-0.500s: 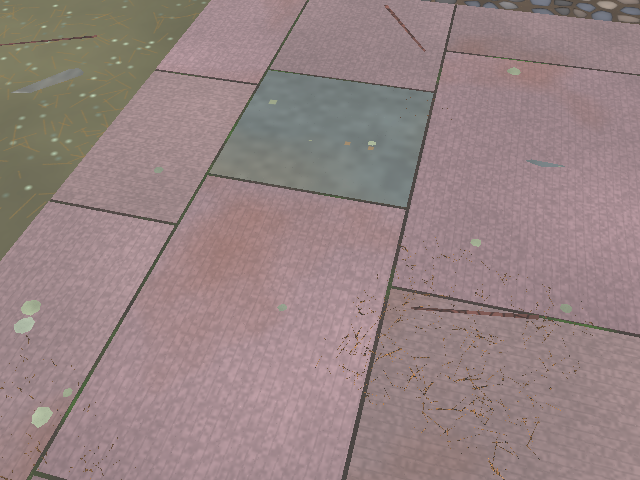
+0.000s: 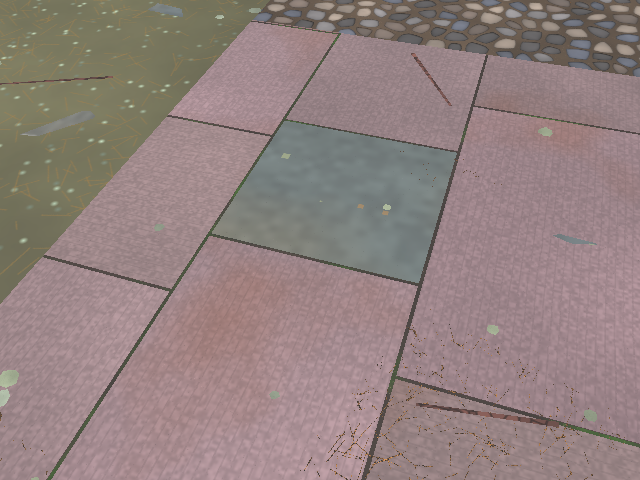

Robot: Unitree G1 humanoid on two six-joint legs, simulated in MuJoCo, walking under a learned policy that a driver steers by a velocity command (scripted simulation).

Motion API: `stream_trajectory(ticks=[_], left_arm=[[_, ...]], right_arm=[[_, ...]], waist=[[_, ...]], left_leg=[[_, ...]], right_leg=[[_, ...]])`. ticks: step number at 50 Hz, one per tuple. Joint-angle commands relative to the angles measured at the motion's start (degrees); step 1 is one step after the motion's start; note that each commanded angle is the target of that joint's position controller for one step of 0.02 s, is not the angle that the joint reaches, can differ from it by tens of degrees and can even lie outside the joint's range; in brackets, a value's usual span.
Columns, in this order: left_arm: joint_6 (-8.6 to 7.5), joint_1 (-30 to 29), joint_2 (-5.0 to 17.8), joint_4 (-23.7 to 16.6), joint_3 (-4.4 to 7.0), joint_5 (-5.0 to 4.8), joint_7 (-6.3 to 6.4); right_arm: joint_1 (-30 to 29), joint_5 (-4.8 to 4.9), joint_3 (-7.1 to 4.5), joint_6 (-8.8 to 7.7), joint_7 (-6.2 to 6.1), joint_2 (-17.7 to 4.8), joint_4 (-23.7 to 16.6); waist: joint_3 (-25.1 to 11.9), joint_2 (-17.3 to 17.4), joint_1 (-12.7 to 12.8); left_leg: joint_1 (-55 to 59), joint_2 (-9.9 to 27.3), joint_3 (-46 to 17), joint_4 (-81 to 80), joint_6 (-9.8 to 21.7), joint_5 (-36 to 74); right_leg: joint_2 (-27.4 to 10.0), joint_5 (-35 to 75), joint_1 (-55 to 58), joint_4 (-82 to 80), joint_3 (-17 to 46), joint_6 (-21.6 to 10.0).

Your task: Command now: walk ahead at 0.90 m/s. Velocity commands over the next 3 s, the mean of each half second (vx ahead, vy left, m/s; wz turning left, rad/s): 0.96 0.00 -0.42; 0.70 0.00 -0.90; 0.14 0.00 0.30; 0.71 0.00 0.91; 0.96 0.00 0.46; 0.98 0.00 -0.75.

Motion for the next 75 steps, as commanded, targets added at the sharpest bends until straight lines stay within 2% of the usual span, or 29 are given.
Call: stream_trajectory(ticks=[1, 9, 11, 13, 14, 15, 16, 18, 20, 24, 32, 36, 37, 38, 39, 40, 41, 42, 46, 53, 57, 59, 60, 61, 62, 64, 66, 71, 75], left_arm=[[-1.37, -4.05, 7.96, -4.22, 1.01, -0.08, 1.41], [-0.32, 5.00, 10.36, -3.36, 1.78, -1.75, 3.06], [0.70, 4.71, 13.14, -3.69, 2.82, -0.21, 2.98], [1.68, 1.96, 11.97, -5.11, 2.15, 1.57, 2.49], [0.20, 11.09, 0.20, -7.17, -0.33, 0.23, 1.64], [-1.65, 10.33, 1.19, -6.87, -0.46, -3.10, 1.36], [-1.94, 1.02, 7.46, -10.15, 1.44, -5.20, 1.81], [-1.72, -7.42, 7.30, -12.79, 1.72, -3.10, 2.48], [0.94, -3.55, 4.58, -12.89, 2.23, -3.38, 1.70], [5.04, -7.44, 3.64, -16.48, 2.48, -2.76, 1.91], [4.11, -18.66, 7.83, -21.35, 3.11, -2.12, -1.62], [5.39, 1.90, 17.43, -18.17, 7.51, -2.79, -1.61], [5.79, 11.41, 20.60, -15.32, 9.48, -2.73, -0.35], [5.95, 4.43, 23.12, -15.39, 9.19, -2.10, 0.11], [3.71, 1.10, 23.18, -19.85, 7.63, 0.40, -1.04], [2.40, 0.08, 19.12, -22.39, 7.28, -0.05, -1.87], [1.12, -1.71, 18.17, -21.86, 7.10, -0.65, -2.07], [0.35, -5.39, 15.87, -22.23, 6.33, -1.26, -1.95], [1.30, -10.76, 15.69, -25.29, 6.41, -1.22, 1.30], [5.55, -4.75, 9.23, -23.20, 4.57, -0.83, 5.60], [4.19, -7.11, 8.88, -22.45, 3.76, 1.16, 4.46], [4.14, -10.46, 11.34, -23.29, 4.42, 0.44, 4.78], [4.16, -13.23, 11.79, -25.08, 4.56, 0.92, 5.20], [4.26, -11.15, 11.51, -27.22, 4.49, 1.82, 5.30], [4.54, -6.62, 10.28, -27.87, 3.74, 1.77, 4.25], [5.38, -12.42, 12.75, -27.53, 3.77, 0.38, 2.54], [6.31, -16.76, 10.43, -29.32, 3.25, 1.19, 2.27], [4.99, -17.84, 7.18, -27.49, 2.65, -0.01, 2.49], [3.66, -12.89, 9.56, -25.03, 3.75, -1.46, 1.45]], right_arm=[[-4.75, -0.84, -0.32, 0.20, 0.07, -2.54, -4.73], [-19.28, 0.38, 0.09, -1.40, 3.50, -2.89, -11.66], [-12.67, 1.11, -1.42, -1.23, 2.90, -6.95, -11.21], [12.09, 1.80, -3.91, -0.29, 0.92, -12.73, -5.81], [18.97, -1.36, -5.41, -0.43, 0.68, -18.58, -3.81], [20.18, -1.81, -4.37, -1.05, 1.39, -14.86, -3.37], [15.89, -1.46, -3.22, -1.36, 1.19, -10.10, -2.72], [9.32, -2.15, -2.63, -1.72, 1.18, -7.06, -1.25], [3.26, -3.35, -1.49, -1.95, 1.22, -2.27, -0.13], [-1.21, -2.13, -2.10, -1.65, 0.63, -4.44, 0.49], [1.78, -2.18, -3.54, -0.54, -1.45, -12.44, -1.80], [-0.63, 0.17, -5.05, 2.63, -1.13, -17.41, -4.34], [-2.12, 0.82, -4.30, 2.02, -0.64, -14.86, -4.72], [-0.46, -1.39, -1.22, -0.16, 0.09, -2.26, -7.43], [8.43, -0.60, 0.29, -2.98, 0.65, -1.42, -11.07], [-0.21, 0.62, -0.75, -4.41, 0.38, -8.37, -11.80], [-5.69, 1.20, -1.13, -4.58, -0.15, -8.34, -13.61], [-5.92, -0.28, -1.08, -3.68, -1.00, -8.03, -12.63], [-7.11, -2.24, -2.06, 0.39, -1.30, -8.44, -13.52], [-13.67, -2.25, -0.23, 0.57, 0.48, -3.45, -13.40], [-11.67, -1.83, -1.58, -0.91, 1.87, -7.25, -12.54], [-5.05, -1.92, -2.95, -1.66, 2.40, -10.18, -11.58], [1.49, -2.06, -3.62, -1.97, 2.55, -11.79, -10.60], [4.47, -3.28, -4.45, -1.79, 2.55, -15.08, -11.23], [3.74, -3.51, -4.31, -0.53, 2.35, -15.07, -11.89], [-0.05, -1.20, -3.19, 1.94, 0.68, -10.01, -15.06], [-1.17, -0.48, -3.10, 3.52, -0.52, -10.75, -16.12], [0.62, -0.59, -5.11, 6.52, -1.80, -13.18, -16.67], [-1.07, 0.81, -5.31, 7.72, -2.52, -13.34, -18.14]], waist=[[12.55, -3.28, -2.65], [12.90, -4.12, -1.17], [5.99, -9.53, -5.71], [-9.05, -12.64, -18.33], [-22.49, 6.07, -11.77], [-28.95, 16.28, -12.29], [-16.58, 15.34, -12.34], [-4.81, 2.52, -9.44], [-0.86, 4.58, -3.22], [8.97, 3.65, -0.06], [12.38, -3.49, -0.87], [0.08, 2.89, 10.42], [-3.11, -2.01, 14.79], [4.25, -28.04, 4.26], [-14.50, -28.27, -3.06], [-13.88, -12.74, 1.31], [-3.38, -3.38, -0.72], [-2.08, 3.39, -3.25], [0.09, 3.13, -6.03], [-4.23, -6.04, 1.99], [-0.36, -7.22, 1.56], [-1.17, -6.83, -2.26], [-4.63, -5.00, -5.13], [-8.83, 6.54, -4.31], [-12.07, 17.13, -1.76], [-7.79, 0.97, -3.30], [-2.06, -3.73, -2.05], [-4.35, 4.83, -2.61], [-6.66, 10.22, 0.30]], left_leg=[[-8.62, 1.43, -0.79, -10.65, -1.92, 9.84], [5.36, -5.40, 1.33, -38.57, -1.10, 15.67], [14.85, -8.86, 2.43, -37.14, -0.19, 7.45], [50.81, -4.86, -1.16, -29.26, 2.72, -1.96], [74.18, 11.69, -31.61, -35.66, 10.65, -34.82], [74.84, 15.31, -50.18, -49.83, 10.90, -49.74], [66.73, 14.03, -43.41, -53.55, 6.48, -43.95], [48.28, 11.41, -25.64, -52.80, 3.89, -22.95], [35.24, 9.39, -14.94, -54.68, 3.78, -15.56], [26.14, 9.55, -0.55, -61.28, 3.38, -7.77], [39.21, 5.90, 18.18, -62.07, 1.19, 13.54], [44.33, 7.10, 17.79, -26.64, 0.35, 65.43], [34.62, 2.78, 16.47, -5.97, -2.87, 49.22], [12.58, -12.64, 11.32, 22.22, -6.25, -24.11], [0.78, -15.40, -4.87, 32.15, -5.26, -30.81], [1.17, -12.34, -8.36, 27.82, -2.48, -25.38], [-1.62, -11.04, -7.04, 20.76, -1.85, -21.45], [1.90, -7.71, -7.61, 15.47, -2.06, -18.05], [12.92, -5.23, -6.38, -1.49, -5.92, -14.46], [17.42, -8.64, 0.15, -31.00, -7.39, 18.81], [14.67, -7.63, -0.23, -35.36, -2.34, 11.57], [18.02, -9.95, 1.48, -40.36, 0.92, 11.98], [27.26, -7.39, -4.13, -40.94, 3.90, 25.73], [38.79, 2.14, -21.30, -41.21, 12.32, 41.16], [49.30, 10.34, -42.47, -48.03, 20.60, 34.22], [41.07, 7.03, -37.93, -49.44, 14.87, 3.45], [30.04, 2.44, -33.18, -52.76, 11.37, -8.70], [26.22, -4.66, -27.31, -51.68, 7.98, -2.74], [17.52, -6.09, -30.59, -54.49, 5.05, -31.13]], right_leg=[[-14.14, 3.17, -8.29, -17.60, 12.31, -8.75], [-16.52, 25.90, 6.40, -16.81, 6.86, -7.34], [-17.82, 51.08, 12.23, -5.46, 8.23, -6.24], [-14.64, 51.15, -5.79, 26.28, 6.99, -3.54], [-4.43, 17.72, -30.04, 51.24, 7.84, -0.66], [-2.16, -7.14, -34.58, 60.46, 14.82, -1.95], [-4.83, -4.94, -40.36, 64.61, 13.53, -2.86], [-10.06, 0.42, -39.54, 61.79, 11.25, -3.42], [-13.94, 2.88, -32.42, 58.55, 11.63, -3.35], [-16.20, 5.31, -37.14, 54.42, 10.14, -1.49], [-11.55, 25.04, -34.29, 29.72, -0.93, -3.65], [-0.26, 11.06, -7.47, 27.27, -8.48, -7.54], [0.53, 18.62, 8.52, 18.69, -2.77, -9.50], [-5.12, 42.09, 13.59, 15.94, 15.04, -14.74], [-17.10, 18.43, 23.33, 3.57, 49.78, -26.52], [-18.64, 13.77, 20.47, -3.49, 53.29, -22.87], [-17.25, 15.82, 10.88, -4.05, 48.57, -20.43], [-15.53, 18.83, 3.87, -2.29, 43.18, -17.76], [-8.67, 41.26, -13.02, -1.04, 27.10, -14.19], [-3.85, 36.52, -9.84, 4.16, 15.81, -4.90], [-9.39, 37.94, -3.28, 8.52, 17.49, -5.30], [-7.89, 49.45, -0.61, 17.78, 14.74, -3.19], [-4.17, 44.80, -5.00, 28.35, 12.26, -1.09], [4.35, 16.17, -16.72, 48.52, 9.09, 4.08], [10.07, -19.26, -32.29, 59.77, 10.92, 6.85], [4.01, -12.62, -35.00, 63.64, 14.84, 5.32], [1.56, -8.46, -33.64, 53.00, 13.91, 4.68], [4.01, -4.89, -20.81, 24.81, 10.33, 5.77], [3.89, 0.36, -5.83, 11.00, 8.68, 4.26]])
Next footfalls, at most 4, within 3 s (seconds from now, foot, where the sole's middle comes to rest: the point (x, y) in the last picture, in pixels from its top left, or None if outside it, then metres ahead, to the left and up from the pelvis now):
0.26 left None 0.46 0.16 -0.78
0.74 right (443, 393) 0.77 -0.20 -0.78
1.18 left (453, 297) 1.06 -0.26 -0.78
1.54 right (525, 341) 0.92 -0.42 -0.78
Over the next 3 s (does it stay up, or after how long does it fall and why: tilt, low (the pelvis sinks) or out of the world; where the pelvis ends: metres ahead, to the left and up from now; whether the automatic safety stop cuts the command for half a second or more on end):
stays up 2.05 -0.17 -0.02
